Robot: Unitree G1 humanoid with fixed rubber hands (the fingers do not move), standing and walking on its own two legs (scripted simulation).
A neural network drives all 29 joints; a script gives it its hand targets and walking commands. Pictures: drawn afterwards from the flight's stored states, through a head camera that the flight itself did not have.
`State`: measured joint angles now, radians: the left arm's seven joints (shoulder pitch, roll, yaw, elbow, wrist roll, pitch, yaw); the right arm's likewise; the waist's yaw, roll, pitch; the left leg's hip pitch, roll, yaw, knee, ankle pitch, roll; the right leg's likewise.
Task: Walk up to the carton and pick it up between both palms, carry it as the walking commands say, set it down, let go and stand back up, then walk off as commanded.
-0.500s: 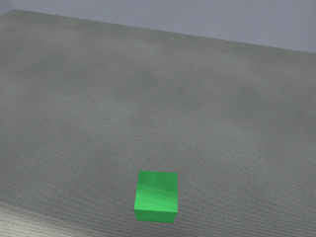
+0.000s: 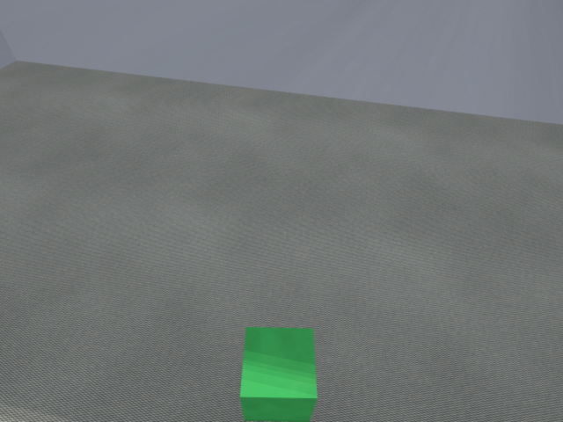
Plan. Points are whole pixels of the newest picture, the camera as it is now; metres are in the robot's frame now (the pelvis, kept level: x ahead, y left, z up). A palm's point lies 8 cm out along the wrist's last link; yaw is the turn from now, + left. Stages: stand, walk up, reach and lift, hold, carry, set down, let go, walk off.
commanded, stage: walk up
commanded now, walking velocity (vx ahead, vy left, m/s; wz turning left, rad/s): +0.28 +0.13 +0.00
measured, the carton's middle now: (278, 375) +0.43 +0.00 -0.65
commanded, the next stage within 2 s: stand in 1.22 s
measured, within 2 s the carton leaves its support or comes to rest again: neither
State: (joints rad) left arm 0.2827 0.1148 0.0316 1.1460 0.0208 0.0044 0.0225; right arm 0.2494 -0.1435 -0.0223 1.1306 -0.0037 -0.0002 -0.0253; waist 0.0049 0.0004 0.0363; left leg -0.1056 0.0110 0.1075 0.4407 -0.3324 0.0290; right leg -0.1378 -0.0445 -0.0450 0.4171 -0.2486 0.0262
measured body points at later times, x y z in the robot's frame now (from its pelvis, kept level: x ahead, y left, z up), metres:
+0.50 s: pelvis +0.07 +0.05 -0.01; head +0.08 +0.06 +0.44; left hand +0.10 +0.27 -0.17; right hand +0.06 -0.15 -0.17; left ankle +0.04 +0.14 -0.74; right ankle +0.07 -0.07 -0.74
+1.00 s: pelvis +0.11 +0.07 +0.00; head +0.14 +0.08 +0.45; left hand +0.10 +0.27 -0.17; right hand +0.10 -0.14 -0.16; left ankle +0.04 +0.14 -0.74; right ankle +0.07 -0.07 -0.74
